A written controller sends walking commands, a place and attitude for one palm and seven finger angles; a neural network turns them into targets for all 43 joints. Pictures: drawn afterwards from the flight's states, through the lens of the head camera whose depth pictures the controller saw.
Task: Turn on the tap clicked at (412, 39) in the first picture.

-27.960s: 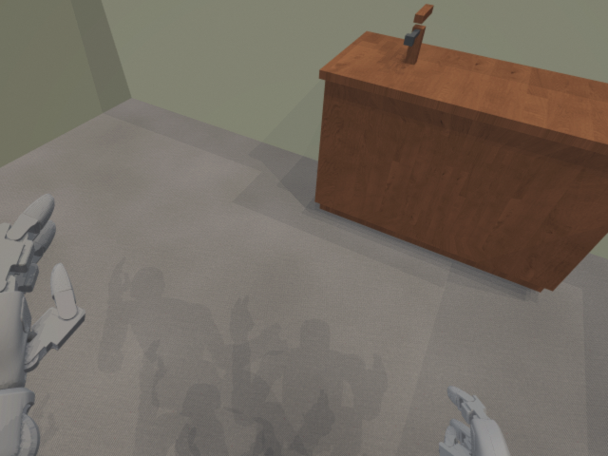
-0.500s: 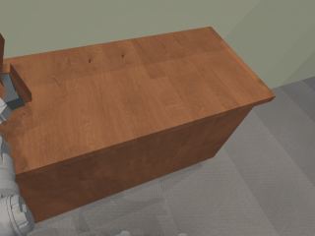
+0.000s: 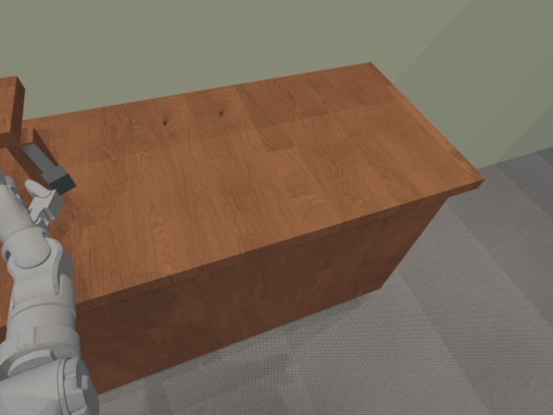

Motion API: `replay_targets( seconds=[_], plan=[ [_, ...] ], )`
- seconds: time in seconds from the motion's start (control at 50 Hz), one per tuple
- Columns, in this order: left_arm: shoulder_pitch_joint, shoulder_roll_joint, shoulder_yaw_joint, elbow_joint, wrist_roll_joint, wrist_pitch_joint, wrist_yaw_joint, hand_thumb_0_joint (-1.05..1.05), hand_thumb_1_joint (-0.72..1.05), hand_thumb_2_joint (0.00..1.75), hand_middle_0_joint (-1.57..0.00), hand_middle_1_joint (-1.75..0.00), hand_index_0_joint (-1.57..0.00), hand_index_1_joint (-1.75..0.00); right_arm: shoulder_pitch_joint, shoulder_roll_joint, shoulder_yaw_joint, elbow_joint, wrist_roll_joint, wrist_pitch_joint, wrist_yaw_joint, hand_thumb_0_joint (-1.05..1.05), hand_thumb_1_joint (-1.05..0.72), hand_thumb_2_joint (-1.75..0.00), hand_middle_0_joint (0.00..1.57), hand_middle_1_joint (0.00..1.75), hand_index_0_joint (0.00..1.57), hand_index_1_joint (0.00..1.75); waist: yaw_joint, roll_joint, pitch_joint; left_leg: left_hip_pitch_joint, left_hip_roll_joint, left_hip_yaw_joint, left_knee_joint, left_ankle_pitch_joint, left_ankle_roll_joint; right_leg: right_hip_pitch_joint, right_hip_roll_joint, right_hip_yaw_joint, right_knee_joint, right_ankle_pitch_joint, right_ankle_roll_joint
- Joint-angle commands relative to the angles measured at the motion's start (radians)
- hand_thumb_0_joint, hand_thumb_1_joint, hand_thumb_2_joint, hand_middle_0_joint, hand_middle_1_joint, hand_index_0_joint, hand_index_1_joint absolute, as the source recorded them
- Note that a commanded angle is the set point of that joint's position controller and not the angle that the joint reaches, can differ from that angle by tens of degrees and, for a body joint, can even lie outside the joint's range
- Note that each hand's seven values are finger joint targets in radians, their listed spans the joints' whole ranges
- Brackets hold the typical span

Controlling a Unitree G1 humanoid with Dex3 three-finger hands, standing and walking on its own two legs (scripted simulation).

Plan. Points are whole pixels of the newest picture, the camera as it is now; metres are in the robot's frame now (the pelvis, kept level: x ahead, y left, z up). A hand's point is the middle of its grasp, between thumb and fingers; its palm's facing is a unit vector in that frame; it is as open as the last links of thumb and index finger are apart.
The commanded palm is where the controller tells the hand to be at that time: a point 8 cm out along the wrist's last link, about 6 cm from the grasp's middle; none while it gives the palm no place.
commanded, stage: push the lever round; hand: left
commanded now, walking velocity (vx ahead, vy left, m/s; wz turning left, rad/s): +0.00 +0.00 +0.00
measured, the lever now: (59, 180) +0.42 +0.32 +0.09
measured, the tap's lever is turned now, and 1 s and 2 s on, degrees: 26 48 81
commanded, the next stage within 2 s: lift the hand up off the lever in 1.94 s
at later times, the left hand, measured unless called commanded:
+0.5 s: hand (75, 184) +0.42 +0.30 +0.08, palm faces +0.77 -0.64 -0.07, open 7.8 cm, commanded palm +0.37 +0.32 +0.09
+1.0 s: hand (89, 177) +0.43 +0.29 +0.08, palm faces +0.82 -0.57 -0.05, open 7.7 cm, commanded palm +0.39 +0.29 +0.09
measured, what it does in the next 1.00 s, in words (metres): stands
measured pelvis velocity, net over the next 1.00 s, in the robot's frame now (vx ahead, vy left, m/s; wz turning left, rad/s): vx -0.01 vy -0.01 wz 0.02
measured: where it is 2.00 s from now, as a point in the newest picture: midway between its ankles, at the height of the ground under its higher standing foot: outside the picture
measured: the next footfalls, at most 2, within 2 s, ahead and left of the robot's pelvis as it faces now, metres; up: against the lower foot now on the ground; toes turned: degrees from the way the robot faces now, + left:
none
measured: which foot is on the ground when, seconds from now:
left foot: down 0.00-1.00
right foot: down 0.00-1.00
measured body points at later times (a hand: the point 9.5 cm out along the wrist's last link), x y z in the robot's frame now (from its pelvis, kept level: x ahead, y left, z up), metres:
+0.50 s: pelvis -0.01 -0.02 +0.00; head +0.05 +0.00 +0.44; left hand +0.38 +0.33 +0.09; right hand +0.04 -0.28 -0.12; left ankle -0.01 +0.10 -0.71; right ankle +0.00 -0.12 -0.71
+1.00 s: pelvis -0.01 -0.01 +0.00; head +0.04 +0.01 +0.44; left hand +0.39 +0.31 +0.09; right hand +0.04 -0.27 -0.13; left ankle -0.01 +0.10 -0.71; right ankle +0.00 -0.12 -0.71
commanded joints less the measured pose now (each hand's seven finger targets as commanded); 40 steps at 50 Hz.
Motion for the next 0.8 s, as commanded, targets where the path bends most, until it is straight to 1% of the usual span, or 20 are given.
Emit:
replay_targets(
  seconds=[0.0, 0.04, 0.12, 0.18, 0.22, 0.24, 0.26, 0.28, 0.34, 0.36, 0.42, 0.44, 0.46, 0.5, 0.52, 0.6, 0.62, 0.64, 0.68, 0.78],
  plan=[
    [-0.436, 0.288, 0.004, -0.189, 0.030, -0.078, 0.030, 0.00, 0.90, 0.90, -0.15, -0.15, -0.15, -0.15, 0.048, -0.177, -0.059, -0.076, -0.010, -0.033, -0.021, 0.00, -0.90, -0.90, 0.20, 0.30, 0.20, 0.30, -0.018, 0.094, -0.260, 0.143, 0.002, -0.027, -0.099, 0.312, -0.012, 0.114, 0.012, 0.020, -0.054, 0.233, -0.024],
    [-0.478, 0.308, 0.010, -0.187, 0.046, -0.095, 0.044, 0.00, 0.90, 0.90, -0.15, -0.15, -0.15, -0.15, 0.051, -0.176, -0.059, -0.070, -0.014, -0.032, -0.022, 0.00, -0.90, -0.90, 0.20, 0.30, 0.20, 0.30, -0.022, 0.114, -0.280, 0.148, 0.001, -0.030, -0.091, 0.298, -0.009, 0.107, 0.010, 0.026, -0.050, 0.222, -0.026],
    [-0.502, 0.248, -0.034, -0.194, 0.058, -0.114, 0.073, 0.00, 0.90, 0.90, -0.15, -0.15, -0.15, -0.15, 0.057, -0.173, -0.063, -0.059, -0.021, -0.041, -0.016, 0.00, -0.90, -0.90, 0.20, 0.30, 0.20, 0.30, -0.026, 0.164, -0.322, 0.211, 0.004, -0.039, -0.078, 0.356, -0.020, 0.080, 0.015, 0.020, -0.044, 0.231, -0.030],
    [-0.482, 0.226, -0.035, -0.172, 0.045, -0.108, 0.093, 0.00, 0.90, 0.90, -0.15, -0.15, -0.15, -0.15, 0.064, -0.174, -0.068, -0.057, -0.022, -0.042, -0.011, 0.00, -0.90, -0.90, 0.20, 0.30, 0.20, 0.30, -0.025, 0.102, -0.357, 0.199, 0.003, -0.034, -0.069, 0.378, -0.018, 0.116, 0.017, 0.018, -0.040, 0.271, -0.025],
    [-0.449, 0.257, 0.006, -0.120, 0.051, -0.092, 0.110, 0.00, 0.90, 0.90, -0.15, -0.15, -0.15, -0.15, 0.068, -0.178, -0.067, -0.053, -0.023, -0.034, -0.012, 0.00, -0.90, -0.90, 0.20, 0.30, 0.20, 0.30, -0.014, 0.080, -0.325, 0.154, -0.001, -0.028, -0.074, 0.362, -0.010, 0.138, 0.013, 0.020, -0.046, 0.283, -0.024],
    [-0.482, 0.242, -0.016, -0.118, 0.055, -0.085, 0.118, 0.00, 0.90, 0.90, -0.15, -0.15, -0.15, -0.15, 0.064, -0.177, -0.065, -0.056, -0.020, -0.031, -0.011, 0.00, -0.90, -0.90, 0.20, 0.30, 0.20, 0.30, -0.027, 0.066, -0.313, 0.141, -0.002, -0.025, -0.078, 0.341, -0.006, 0.137, 0.011, 0.020, -0.047, 0.278, -0.020],
    [-0.481, 0.247, -0.007, -0.114, 0.059, -0.080, 0.127, 0.00, 0.90, 0.90, -0.15, -0.15, -0.15, -0.15, 0.063, -0.175, -0.066, -0.058, -0.022, -0.032, -0.009, 0.00, -0.90, -0.90, 0.20, 0.30, 0.20, 0.30, -0.018, 0.080, -0.312, 0.134, -0.006, -0.018, -0.080, 0.330, -0.004, 0.144, 0.010, 0.022, -0.051, 0.277, -0.020],
    [-0.481, 0.247, -0.012, -0.108, 0.071, -0.075, 0.135, 0.00, 0.90, 0.90, -0.15, -0.15, -0.15, -0.15, 0.062, -0.175, -0.066, -0.062, -0.022, -0.031, -0.008, 0.00, -0.90, -0.90, 0.20, 0.30, 0.20, 0.30, -0.024, 0.064, -0.298, 0.124, -0.006, -0.017, -0.083, 0.313, 0.000, 0.141, 0.009, 0.021, -0.055, 0.268, -0.019],
    [-0.519, 0.269, 0.000, -0.110, 0.099, -0.081, 0.168, 0.00, 0.90, 0.90, -0.15, -0.15, -0.15, -0.15, 0.067, -0.173, -0.067, -0.061, -0.028, -0.024, -0.007, 0.00, -0.90, -0.90, 0.20, 0.30, 0.20, 0.30, -0.025, 0.089, -0.299, 0.117, -0.008, -0.015, -0.083, 0.304, 0.005, 0.141, 0.008, 0.027, -0.056, 0.264, -0.019],
    [-0.526, 0.249, -0.014, -0.091, 0.100, -0.081, 0.176, 0.00, 0.90, 0.90, -0.15, -0.15, -0.15, -0.15, 0.066, -0.170, -0.065, -0.059, -0.027, -0.026, -0.005, 0.00, -0.90, -0.90, 0.20, 0.30, 0.20, 0.30, -0.033, 0.089, -0.281, 0.109, -0.008, -0.011, -0.084, 0.282, 0.005, 0.130, 0.007, 0.027, -0.062, 0.251, -0.018],
    [-0.515, 0.297, 0.048, -0.073, 0.102, -0.100, 0.199, 0.00, 0.90, 0.90, -0.15, -0.15, -0.15, -0.15, 0.078, -0.176, -0.071, -0.052, -0.036, -0.024, -0.004, 0.00, -0.90, -0.90, 0.20, 0.30, 0.20, 0.30, -0.021, 0.059, -0.304, 0.095, -0.009, -0.011, -0.073, 0.299, 0.008, 0.155, 0.008, 0.030, -0.055, 0.277, -0.018],
    [-0.514, 0.285, 0.039, -0.077, 0.100, -0.104, 0.203, 0.00, 0.90, 0.90, -0.15, -0.15, -0.15, -0.15, 0.082, -0.173, -0.072, -0.056, -0.036, -0.023, -0.002, 0.00, -0.90, -0.90, 0.20, 0.30, 0.20, 0.30, -0.024, 0.053, -0.326, 0.098, -0.011, -0.005, -0.070, 0.308, 0.009, 0.168, 0.007, 0.032, -0.052, 0.293, -0.014],
    [-0.506, 0.277, 0.035, -0.083, 0.100, -0.108, 0.206, 0.00, 0.90, 0.90, -0.15, -0.15, -0.15, -0.15, 0.081, -0.169, -0.073, -0.058, -0.036, -0.022, 0.001, 0.00, -0.90, -0.90, 0.20, 0.30, 0.20, 0.30, -0.016, 0.073, -0.342, 0.102, -0.012, 0.002, -0.068, 0.321, 0.008, 0.181, 0.006, 0.036, -0.050, 0.314, -0.015],
    [-0.509, 0.265, 0.026, -0.057, 0.106, -0.102, 0.212, 0.00, 0.90, 0.90, -0.15, -0.15, -0.15, -0.15, 0.082, -0.170, -0.072, -0.054, -0.036, -0.021, 0.004, 0.00, -0.90, -0.90, 0.20, 0.30, 0.20, 0.30, -0.027, 0.065, -0.322, 0.089, -0.012, 0.004, -0.067, 0.302, 0.009, 0.167, 0.005, 0.034, -0.053, 0.301, -0.013],
    [-0.512, 0.287, 0.046, -0.056, 0.114, -0.104, 0.215, 0.00, 0.90, 0.90, -0.15, -0.15, -0.15, -0.15, 0.086, -0.172, -0.074, -0.049, -0.038, -0.018, 0.004, 0.00, -0.90, -0.90, 0.20, 0.30, 0.20, 0.30, -0.022, 0.087, -0.318, 0.093, -0.011, 0.000, -0.067, 0.314, 0.009, 0.163, 0.005, 0.033, -0.051, 0.302, -0.016],
    [-0.533, 0.245, 0.014, -0.115, 0.117, -0.109, 0.239, 0.00, 0.90, 0.90, -0.15, -0.15, -0.15, -0.15, 0.085, -0.167, -0.079, -0.052, -0.039, -0.018, 0.009, 0.00, -0.90, -0.90, 0.20, 0.30, 0.20, 0.30, -0.026, 0.106, -0.347, 0.142, -0.006, -0.002, -0.069, 0.354, 0.004, 0.159, 0.011, 0.028, -0.052, 0.309, -0.019],
    [-0.539, 0.228, 0.008, -0.119, 0.118, -0.110, 0.246, 0.00, 0.90, 0.90, -0.15, -0.15, -0.15, -0.15, 0.083, -0.166, -0.080, -0.047, -0.041, -0.018, 0.009, 0.00, -0.90, -0.90, 0.20, 0.30, 0.20, 0.30, -0.030, 0.144, -0.336, 0.155, -0.005, -0.004, -0.064, 0.368, 0.003, 0.137, 0.012, 0.028, -0.052, 0.308, -0.021],
    [-0.544, 0.235, 0.011, -0.115, 0.120, -0.110, 0.255, 0.00, 0.90, 0.90, -0.15, -0.15, -0.15, -0.15, 0.088, -0.166, -0.080, -0.042, -0.042, -0.018, 0.011, 0.00, -0.90, -0.90, 0.20, 0.30, 0.20, 0.30, -0.029, 0.123, -0.335, 0.151, -0.002, -0.010, -0.067, 0.368, -0.001, 0.139, 0.013, 0.023, -0.048, 0.301, -0.022],
    [-0.540, 0.190, -0.015, -0.101, 0.118, -0.102, 0.269, 0.00, 0.90, 0.90, -0.15, -0.15, -0.15, -0.15, 0.081, -0.166, -0.081, -0.040, -0.043, -0.021, 0.015, 0.00, -0.90, -0.90, 0.20, 0.30, 0.20, 0.30, -0.037, 0.098, -0.319, 0.147, -0.002, -0.014, -0.070, 0.345, -0.001, 0.125, 0.015, 0.019, -0.053, 0.277, -0.021],
    [-0.610, 0.144, -0.049, -0.091, 0.137, -0.090, 0.313, 0.00, 0.90, 0.90, -0.15, -0.15, -0.15, -0.15, 0.077, -0.165, -0.084, -0.027, -0.050, -0.026, 0.020, 0.00, -0.90, -0.90, 0.20, 0.30, 0.20, 0.30, -0.049, 0.098, -0.305, 0.163, 0.002, -0.026, -0.079, 0.339, -0.009, 0.089, 0.015, 0.009, -0.053, 0.243, -0.024]
  ],
)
